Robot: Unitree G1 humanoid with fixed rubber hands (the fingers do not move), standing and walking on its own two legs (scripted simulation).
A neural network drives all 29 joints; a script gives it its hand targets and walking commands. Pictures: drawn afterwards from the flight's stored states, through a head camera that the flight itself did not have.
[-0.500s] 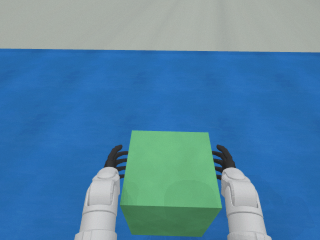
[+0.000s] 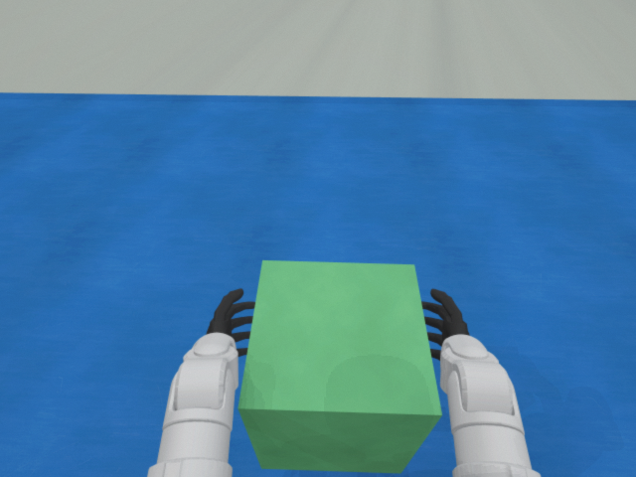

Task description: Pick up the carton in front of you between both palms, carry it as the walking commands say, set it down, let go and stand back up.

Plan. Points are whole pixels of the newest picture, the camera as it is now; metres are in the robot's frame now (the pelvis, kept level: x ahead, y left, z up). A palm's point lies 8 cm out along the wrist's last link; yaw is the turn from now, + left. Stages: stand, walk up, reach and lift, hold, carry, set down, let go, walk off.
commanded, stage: carry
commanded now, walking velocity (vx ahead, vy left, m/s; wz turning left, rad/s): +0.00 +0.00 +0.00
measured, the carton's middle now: (334, 371) +0.30 +0.00 -0.04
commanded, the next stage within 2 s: hold in 0.14 s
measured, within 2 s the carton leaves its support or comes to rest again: neither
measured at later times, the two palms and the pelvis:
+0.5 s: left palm (194, 372) +0.25 +0.17 +0.05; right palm (432, 339) +0.30 -0.12 +0.05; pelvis -0.01 -0.02 +0.01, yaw +8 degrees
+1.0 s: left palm (231, 362) +0.31 +0.15 -0.03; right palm (432, 346) +0.34 -0.15 -0.03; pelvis -0.03 -0.06 -0.02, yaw +9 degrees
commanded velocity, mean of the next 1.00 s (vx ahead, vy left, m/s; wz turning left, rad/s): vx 0.00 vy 0.00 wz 0.00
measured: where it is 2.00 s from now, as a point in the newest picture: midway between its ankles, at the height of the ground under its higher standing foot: outside the picture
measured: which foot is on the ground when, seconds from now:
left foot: down 0.00-1.00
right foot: down 0.00-1.00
